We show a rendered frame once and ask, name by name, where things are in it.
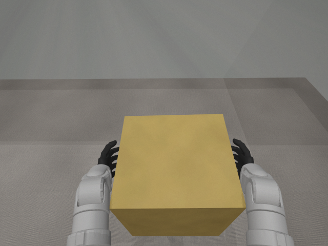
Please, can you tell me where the robot left forearm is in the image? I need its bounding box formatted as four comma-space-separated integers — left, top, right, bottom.
66, 164, 112, 246

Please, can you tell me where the robot right forearm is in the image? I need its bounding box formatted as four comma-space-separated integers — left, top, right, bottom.
240, 163, 295, 246

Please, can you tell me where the left robot hand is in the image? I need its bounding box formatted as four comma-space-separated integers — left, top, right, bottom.
98, 140, 119, 178

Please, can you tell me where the right robot hand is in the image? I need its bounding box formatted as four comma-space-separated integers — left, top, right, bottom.
231, 139, 254, 179

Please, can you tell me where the carton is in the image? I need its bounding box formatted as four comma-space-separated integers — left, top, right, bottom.
110, 114, 246, 236

